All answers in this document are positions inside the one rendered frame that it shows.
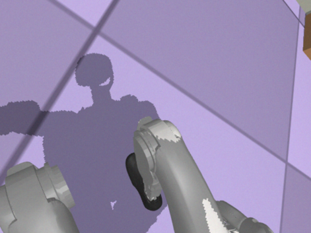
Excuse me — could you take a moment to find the right robot foot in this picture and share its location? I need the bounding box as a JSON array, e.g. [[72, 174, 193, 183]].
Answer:
[[125, 153, 162, 211]]

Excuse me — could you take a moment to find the right robot hand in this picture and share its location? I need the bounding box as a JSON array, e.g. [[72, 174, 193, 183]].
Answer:
[[215, 200, 247, 233]]

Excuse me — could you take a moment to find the right robot arm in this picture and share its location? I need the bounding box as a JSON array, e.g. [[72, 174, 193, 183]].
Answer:
[[239, 217, 274, 233]]

